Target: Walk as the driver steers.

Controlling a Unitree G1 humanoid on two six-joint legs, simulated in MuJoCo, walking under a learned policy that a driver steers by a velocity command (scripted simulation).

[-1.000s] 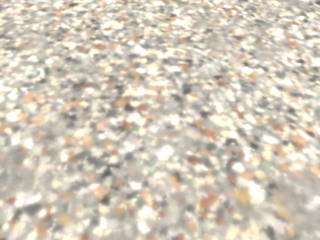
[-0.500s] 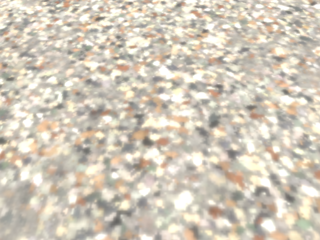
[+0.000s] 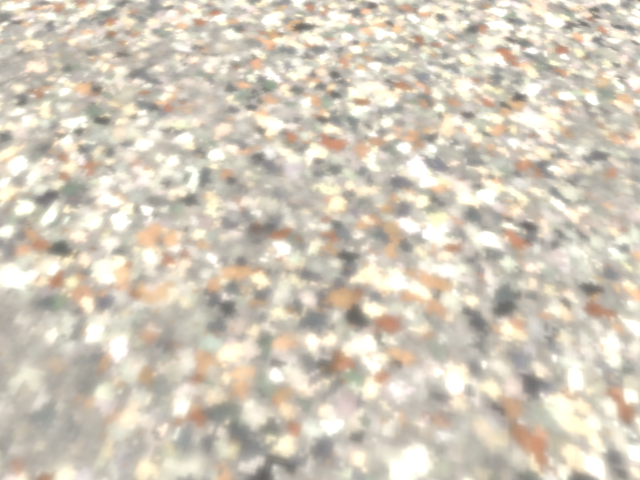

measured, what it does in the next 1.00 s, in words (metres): steps on the spot: right foot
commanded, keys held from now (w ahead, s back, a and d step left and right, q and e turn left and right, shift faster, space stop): no key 1.00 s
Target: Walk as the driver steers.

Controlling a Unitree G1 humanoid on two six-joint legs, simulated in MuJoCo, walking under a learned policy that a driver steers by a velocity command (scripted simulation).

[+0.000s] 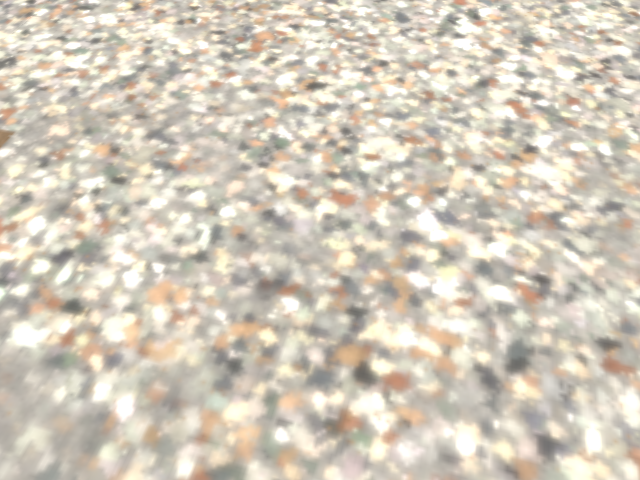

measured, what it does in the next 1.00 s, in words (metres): walks ahead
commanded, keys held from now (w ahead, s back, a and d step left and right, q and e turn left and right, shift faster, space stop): no key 0.42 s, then w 0.58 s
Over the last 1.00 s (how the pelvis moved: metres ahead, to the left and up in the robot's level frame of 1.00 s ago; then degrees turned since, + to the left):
0.05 -0.04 0.00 1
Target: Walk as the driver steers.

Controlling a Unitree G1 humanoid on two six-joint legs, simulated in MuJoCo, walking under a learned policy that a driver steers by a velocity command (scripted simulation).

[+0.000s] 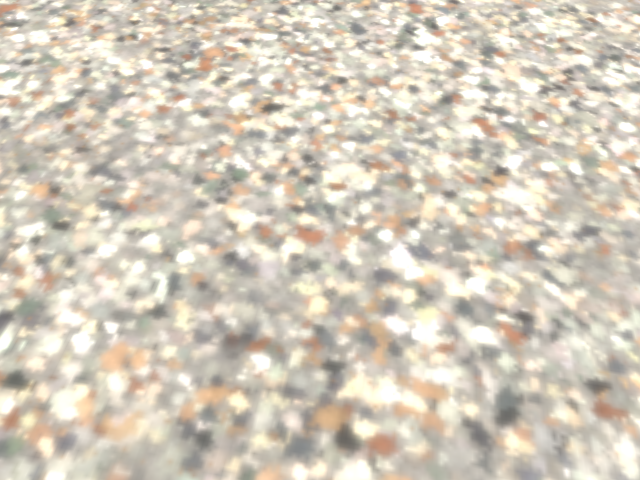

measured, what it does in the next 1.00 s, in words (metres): walks ahead: right foot, then left foot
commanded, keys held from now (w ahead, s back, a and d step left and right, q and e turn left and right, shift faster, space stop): w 1.00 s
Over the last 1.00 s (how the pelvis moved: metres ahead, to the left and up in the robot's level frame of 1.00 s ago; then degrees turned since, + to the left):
0.17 0.03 0.00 0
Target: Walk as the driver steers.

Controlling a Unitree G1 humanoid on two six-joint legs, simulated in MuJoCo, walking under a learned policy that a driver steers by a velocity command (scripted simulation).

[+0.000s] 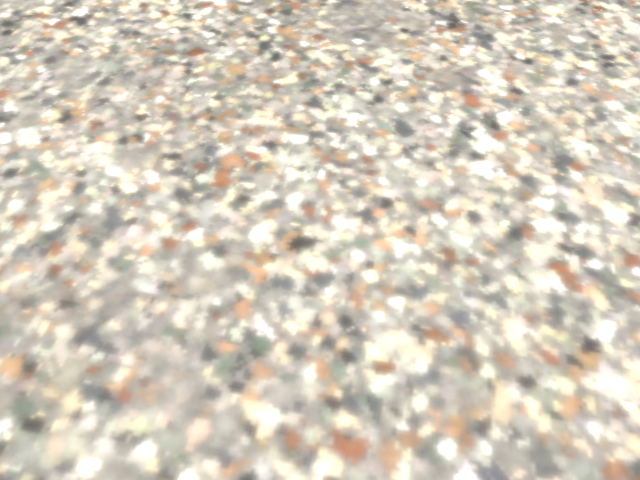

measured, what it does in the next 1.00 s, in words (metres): walks ahead: right foot, then left foot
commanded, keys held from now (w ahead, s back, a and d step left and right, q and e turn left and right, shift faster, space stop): w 0.52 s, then w+e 0.48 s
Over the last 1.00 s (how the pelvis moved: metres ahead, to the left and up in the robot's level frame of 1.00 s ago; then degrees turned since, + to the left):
0.58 0.02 0.01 0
